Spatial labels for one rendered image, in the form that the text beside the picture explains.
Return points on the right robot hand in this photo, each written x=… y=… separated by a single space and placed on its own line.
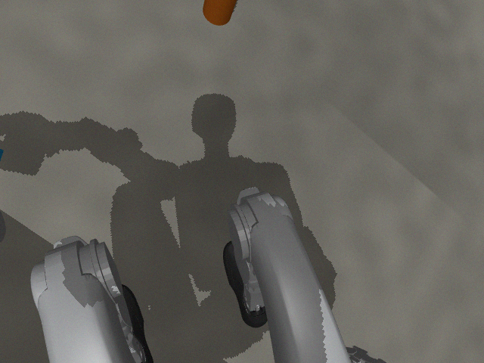
x=358 y=355

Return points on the right robot foot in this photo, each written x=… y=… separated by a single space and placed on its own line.
x=251 y=318

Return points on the left robot foot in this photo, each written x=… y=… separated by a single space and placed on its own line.
x=137 y=324

